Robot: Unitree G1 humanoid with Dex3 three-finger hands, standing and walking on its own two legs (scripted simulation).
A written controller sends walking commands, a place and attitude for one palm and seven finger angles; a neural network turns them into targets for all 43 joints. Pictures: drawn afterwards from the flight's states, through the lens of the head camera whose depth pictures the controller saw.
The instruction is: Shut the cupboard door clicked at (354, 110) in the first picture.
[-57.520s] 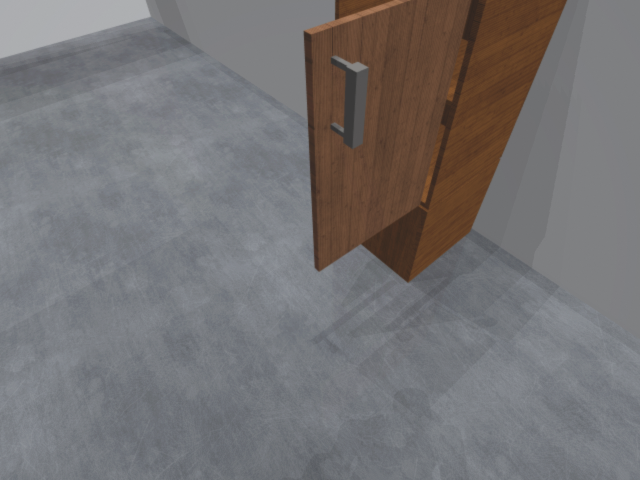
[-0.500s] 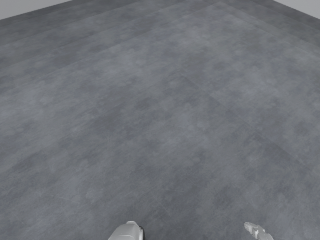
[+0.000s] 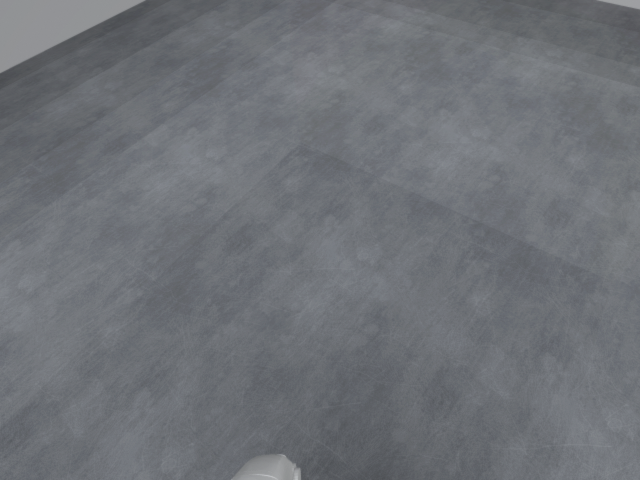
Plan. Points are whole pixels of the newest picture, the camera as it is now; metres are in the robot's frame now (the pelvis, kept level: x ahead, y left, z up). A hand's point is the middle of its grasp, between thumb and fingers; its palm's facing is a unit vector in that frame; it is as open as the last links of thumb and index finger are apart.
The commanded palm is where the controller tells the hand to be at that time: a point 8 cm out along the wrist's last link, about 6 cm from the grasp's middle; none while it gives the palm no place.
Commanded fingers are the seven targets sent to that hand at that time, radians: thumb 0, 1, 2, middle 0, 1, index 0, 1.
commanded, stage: turn to face it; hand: left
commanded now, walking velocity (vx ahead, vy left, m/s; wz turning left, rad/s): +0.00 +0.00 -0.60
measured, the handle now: out of the picture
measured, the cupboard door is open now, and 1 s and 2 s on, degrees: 31 31 31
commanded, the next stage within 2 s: none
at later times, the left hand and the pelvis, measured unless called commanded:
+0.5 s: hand (199, 392) +0.24 +0.22 -0.14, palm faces -0.29 -0.93 -0.23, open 7.4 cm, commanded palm none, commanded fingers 0.00 0.90 0.90 -0.20 -0.30 -0.20 -0.30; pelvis +0.05 +0.05 +0.01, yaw -18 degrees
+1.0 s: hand (238, 392) +0.25 +0.17 -0.18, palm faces -0.54 -0.82 -0.19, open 7.4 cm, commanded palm none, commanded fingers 0.00 0.90 0.90 -0.20 -0.30 -0.20 -0.30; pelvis +0.09 +0.04 +0.00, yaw -35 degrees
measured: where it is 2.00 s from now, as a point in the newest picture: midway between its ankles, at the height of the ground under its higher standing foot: outside the picture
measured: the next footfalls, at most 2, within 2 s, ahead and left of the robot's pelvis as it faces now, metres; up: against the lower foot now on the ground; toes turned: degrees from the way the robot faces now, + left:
left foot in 0.22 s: +0.10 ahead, +0.15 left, +0.00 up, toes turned -7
right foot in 0.62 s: +0.03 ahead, -0.09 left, +0.00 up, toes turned -27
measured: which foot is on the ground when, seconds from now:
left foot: up 0.00-0.20, down 0.22-0.62, up 0.64-0.98, down 1.00-1.00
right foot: down 0.00-0.22, up 0.24-0.60, down 0.62-1.00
